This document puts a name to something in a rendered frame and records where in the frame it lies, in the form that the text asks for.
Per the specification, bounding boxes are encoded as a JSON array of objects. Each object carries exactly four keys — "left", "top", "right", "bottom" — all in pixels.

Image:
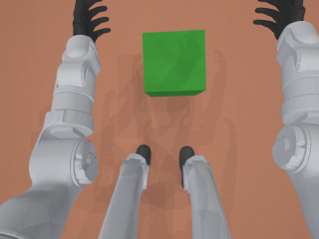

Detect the left robot hand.
[{"left": 72, "top": 0, "right": 111, "bottom": 44}]

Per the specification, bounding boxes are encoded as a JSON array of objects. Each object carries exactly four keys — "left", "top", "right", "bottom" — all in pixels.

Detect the robot right forearm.
[{"left": 276, "top": 21, "right": 319, "bottom": 125}]

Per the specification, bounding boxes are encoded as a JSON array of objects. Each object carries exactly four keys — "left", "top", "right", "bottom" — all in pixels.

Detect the robot left forearm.
[{"left": 29, "top": 35, "right": 102, "bottom": 179}]

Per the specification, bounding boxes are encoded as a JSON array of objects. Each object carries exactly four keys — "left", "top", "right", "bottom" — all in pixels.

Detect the right robot hand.
[{"left": 253, "top": 0, "right": 306, "bottom": 41}]

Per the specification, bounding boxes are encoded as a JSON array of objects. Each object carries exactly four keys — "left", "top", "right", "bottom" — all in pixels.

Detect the robot thigh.
[
  {"left": 98, "top": 158, "right": 150, "bottom": 239},
  {"left": 182, "top": 160, "right": 232, "bottom": 239}
]

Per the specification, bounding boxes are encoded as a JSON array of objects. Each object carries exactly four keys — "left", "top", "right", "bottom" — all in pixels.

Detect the robot right upper arm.
[{"left": 272, "top": 121, "right": 319, "bottom": 239}]

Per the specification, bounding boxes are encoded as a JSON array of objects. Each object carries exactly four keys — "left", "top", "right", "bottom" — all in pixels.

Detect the left robot thigh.
[{"left": 98, "top": 158, "right": 150, "bottom": 239}]

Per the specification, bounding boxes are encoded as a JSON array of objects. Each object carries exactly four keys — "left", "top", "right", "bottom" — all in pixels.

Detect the robot left upper arm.
[{"left": 0, "top": 137, "right": 100, "bottom": 239}]

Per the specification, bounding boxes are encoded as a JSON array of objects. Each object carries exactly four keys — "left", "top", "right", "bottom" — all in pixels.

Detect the carton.
[{"left": 142, "top": 30, "right": 206, "bottom": 98}]

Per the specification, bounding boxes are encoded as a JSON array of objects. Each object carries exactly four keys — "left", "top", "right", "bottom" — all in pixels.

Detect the right robot thigh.
[{"left": 182, "top": 160, "right": 232, "bottom": 239}]

